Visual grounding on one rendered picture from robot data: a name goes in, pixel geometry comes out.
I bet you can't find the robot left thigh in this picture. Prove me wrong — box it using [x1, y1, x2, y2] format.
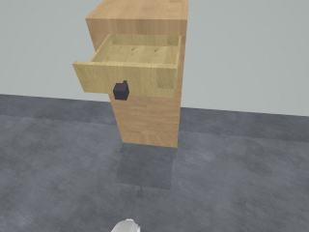
[111, 220, 141, 232]

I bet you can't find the cabinet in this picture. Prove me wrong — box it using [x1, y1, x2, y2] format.
[85, 0, 189, 148]

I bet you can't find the handle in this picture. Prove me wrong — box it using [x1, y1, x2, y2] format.
[113, 80, 129, 101]

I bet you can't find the drawer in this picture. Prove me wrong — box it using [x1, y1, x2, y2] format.
[72, 34, 182, 99]

